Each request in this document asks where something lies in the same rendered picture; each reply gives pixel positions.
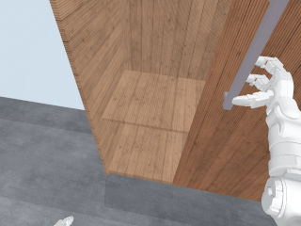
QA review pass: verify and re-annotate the left robot hand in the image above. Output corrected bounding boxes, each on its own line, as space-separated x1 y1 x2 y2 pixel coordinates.
55 216 73 226

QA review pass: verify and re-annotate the right robot hand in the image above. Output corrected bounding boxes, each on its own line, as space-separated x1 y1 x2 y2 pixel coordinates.
231 56 294 108

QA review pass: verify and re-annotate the right robot upper arm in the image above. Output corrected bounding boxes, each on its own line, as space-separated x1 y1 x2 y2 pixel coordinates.
261 175 301 226

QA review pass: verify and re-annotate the handle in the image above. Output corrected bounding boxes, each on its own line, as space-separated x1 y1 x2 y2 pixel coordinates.
223 0 290 110

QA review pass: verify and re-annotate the robot right forearm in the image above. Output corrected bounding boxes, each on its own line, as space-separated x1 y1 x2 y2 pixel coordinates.
265 97 301 181

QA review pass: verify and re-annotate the wardrobe door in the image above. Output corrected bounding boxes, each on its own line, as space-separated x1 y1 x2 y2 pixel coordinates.
172 0 301 202

